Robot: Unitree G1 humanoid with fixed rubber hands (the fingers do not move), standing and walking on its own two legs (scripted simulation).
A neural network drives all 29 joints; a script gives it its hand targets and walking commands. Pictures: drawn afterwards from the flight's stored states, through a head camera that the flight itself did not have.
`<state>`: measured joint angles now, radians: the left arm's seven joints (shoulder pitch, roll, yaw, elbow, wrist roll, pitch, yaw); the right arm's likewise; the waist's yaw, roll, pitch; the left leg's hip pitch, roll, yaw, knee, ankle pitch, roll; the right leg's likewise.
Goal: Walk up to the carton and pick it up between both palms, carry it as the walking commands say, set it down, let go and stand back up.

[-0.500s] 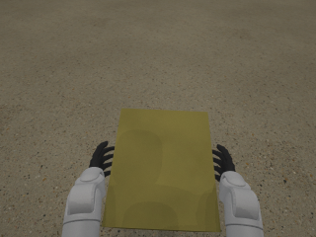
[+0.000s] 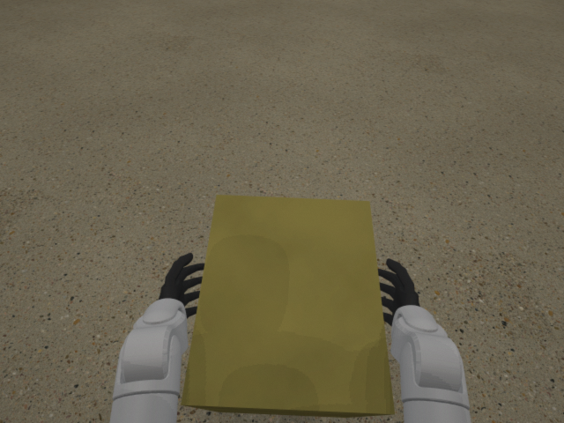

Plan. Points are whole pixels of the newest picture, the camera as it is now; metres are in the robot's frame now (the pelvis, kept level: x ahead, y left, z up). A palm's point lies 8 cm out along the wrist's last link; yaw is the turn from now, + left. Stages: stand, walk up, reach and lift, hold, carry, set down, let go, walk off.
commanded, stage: carry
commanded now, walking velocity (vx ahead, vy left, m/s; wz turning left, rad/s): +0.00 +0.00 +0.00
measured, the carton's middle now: (287, 316) +0.31 +0.00 -0.05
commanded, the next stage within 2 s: none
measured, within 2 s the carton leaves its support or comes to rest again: neither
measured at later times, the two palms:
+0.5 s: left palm (173, 300) +0.26 +0.16 +0.07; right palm (413, 310) +0.26 -0.16 +0.06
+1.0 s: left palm (178, 325) +0.22 +0.14 +0.08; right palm (440, 327) +0.23 -0.18 +0.08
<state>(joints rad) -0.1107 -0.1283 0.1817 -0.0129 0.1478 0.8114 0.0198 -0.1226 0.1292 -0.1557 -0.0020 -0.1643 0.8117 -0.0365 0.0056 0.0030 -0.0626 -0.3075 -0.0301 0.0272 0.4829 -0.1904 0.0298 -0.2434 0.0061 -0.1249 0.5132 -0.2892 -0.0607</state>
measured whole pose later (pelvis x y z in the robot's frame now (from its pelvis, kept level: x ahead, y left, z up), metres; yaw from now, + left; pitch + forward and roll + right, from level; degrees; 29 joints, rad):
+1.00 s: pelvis +0.00 -0.03 -0.01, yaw +1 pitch +2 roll +0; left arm 0.02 -0.13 0.11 -0.54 0.05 1.24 0.08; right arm 0.01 0.13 -0.10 -0.53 -0.05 1.23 -0.10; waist 0.00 -0.01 -0.09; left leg -0.41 0.03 0.01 0.64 -0.27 -0.01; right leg -0.31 0.05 -0.16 0.60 -0.34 -0.11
